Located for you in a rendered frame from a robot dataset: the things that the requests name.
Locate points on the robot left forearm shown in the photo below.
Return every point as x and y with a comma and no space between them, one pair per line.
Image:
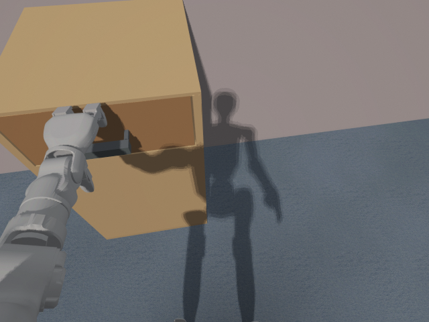
43,214

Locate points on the drawer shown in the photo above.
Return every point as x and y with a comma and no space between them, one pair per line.
153,125

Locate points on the handle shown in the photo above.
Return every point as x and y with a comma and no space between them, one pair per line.
108,149

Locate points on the left robot hand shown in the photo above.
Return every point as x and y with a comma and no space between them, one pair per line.
77,130

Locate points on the robot left upper arm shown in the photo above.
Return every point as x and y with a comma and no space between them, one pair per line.
31,279

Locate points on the cabinet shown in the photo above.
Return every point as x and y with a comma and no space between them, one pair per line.
111,53

